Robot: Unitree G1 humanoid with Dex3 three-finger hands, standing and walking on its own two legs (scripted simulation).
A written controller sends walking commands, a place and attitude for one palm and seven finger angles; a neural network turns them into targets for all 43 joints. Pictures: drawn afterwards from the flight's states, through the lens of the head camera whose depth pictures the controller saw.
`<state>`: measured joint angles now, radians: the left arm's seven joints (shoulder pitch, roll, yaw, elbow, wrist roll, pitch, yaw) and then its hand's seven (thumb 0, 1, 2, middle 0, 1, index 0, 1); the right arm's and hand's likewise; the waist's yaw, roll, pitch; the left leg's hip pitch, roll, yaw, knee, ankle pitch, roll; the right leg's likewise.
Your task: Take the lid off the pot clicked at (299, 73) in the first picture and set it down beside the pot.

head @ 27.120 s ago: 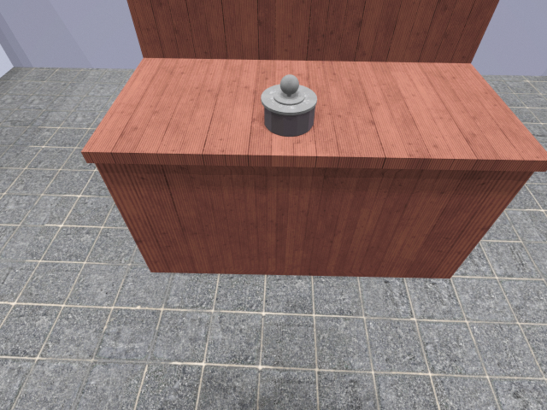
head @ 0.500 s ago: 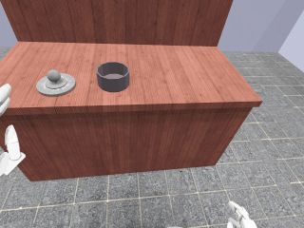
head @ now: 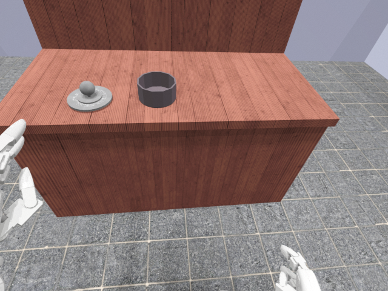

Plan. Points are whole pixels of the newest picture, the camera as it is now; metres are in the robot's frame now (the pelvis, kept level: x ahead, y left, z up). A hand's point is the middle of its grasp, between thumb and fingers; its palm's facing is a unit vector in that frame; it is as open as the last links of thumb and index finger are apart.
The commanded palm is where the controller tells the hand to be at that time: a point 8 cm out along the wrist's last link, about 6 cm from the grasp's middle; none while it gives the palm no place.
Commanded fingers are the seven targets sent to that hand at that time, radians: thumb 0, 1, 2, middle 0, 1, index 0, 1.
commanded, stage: stop stepping back and stand still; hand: left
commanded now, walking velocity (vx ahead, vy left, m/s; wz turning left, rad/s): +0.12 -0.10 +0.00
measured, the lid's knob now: (87, 88) +0.79 +0.40 -0.02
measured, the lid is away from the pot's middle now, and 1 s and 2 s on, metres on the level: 0.26 0.26 0.26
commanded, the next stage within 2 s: let the arm hang, fingers relaxed in 1.08 s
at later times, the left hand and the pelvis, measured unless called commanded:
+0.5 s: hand out of the picture -0.01 +0.21 -0.18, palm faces +0.11 -0.98 -0.19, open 7.2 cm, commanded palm none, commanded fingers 0.00 0.90 0.90 -0.20 -0.30 -0.20 -0.30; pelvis +0.03 +0.02 +0.00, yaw +4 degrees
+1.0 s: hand out of the picture +0.16 +0.19 -0.16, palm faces +0.07 -0.98 -0.17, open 7.3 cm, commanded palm none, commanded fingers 0.00 0.90 0.90 -0.20 -0.30 -0.20 -0.30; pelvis +0.09 +0.02 +0.01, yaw +2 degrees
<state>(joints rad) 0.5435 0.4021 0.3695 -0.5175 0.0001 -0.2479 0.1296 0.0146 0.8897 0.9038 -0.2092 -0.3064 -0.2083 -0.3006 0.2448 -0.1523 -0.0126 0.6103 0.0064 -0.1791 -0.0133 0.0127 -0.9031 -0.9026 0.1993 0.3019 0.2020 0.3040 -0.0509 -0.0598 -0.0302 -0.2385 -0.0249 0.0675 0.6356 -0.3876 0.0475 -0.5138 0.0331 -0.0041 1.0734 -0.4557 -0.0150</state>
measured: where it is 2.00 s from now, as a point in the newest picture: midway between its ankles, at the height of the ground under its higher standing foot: outside the picture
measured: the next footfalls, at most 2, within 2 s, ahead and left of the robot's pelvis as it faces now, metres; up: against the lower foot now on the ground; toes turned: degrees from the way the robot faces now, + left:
right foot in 0.16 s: +0.06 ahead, -0.13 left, +0.00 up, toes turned +5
right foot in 0.66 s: +0.10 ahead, -0.12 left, +0.00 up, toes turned +4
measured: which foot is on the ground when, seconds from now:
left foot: down 0.00-1.00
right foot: up 0.00-0.14, down 0.16-0.40, up 0.42-0.64, down 0.66-1.00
